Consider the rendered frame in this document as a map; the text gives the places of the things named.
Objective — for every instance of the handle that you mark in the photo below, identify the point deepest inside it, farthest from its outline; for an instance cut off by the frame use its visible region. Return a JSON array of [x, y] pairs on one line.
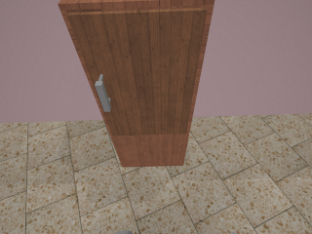
[[102, 94]]

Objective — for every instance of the cupboard door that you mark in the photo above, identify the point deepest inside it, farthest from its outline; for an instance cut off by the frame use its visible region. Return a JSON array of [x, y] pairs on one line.
[[148, 59]]

